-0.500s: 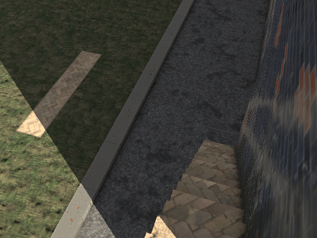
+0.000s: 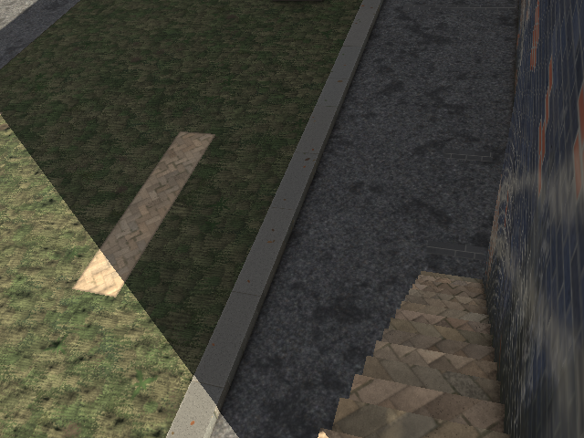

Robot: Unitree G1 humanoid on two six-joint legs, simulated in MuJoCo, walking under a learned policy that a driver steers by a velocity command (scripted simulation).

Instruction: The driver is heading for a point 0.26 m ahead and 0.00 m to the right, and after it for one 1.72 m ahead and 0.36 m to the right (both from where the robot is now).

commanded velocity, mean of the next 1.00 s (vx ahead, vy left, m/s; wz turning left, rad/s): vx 0.50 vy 0.00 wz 0.00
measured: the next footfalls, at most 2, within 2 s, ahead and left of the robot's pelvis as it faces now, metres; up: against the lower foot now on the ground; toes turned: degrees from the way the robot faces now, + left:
left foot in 0.20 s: +0.20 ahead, +0.15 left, -0.05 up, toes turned -3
right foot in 0.44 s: +0.06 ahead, -0.05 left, -0.02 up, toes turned -3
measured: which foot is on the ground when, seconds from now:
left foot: up 0.00-0.18, down 0.20-0.40, up 0.42-0.62, down 0.64-0.98, up 1.00-1.00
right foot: down 0.00-0.32, up 0.34-0.42, down 0.44-0.60, up 0.62-0.98, down 1.00-1.00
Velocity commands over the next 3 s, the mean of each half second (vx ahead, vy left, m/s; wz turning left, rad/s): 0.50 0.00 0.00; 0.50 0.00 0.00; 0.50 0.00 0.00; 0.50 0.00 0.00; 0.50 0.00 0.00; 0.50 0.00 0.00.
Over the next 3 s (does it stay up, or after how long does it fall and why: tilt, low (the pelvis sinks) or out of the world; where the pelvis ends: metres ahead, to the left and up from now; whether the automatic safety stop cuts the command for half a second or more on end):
stays up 1.07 -0.23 -1.10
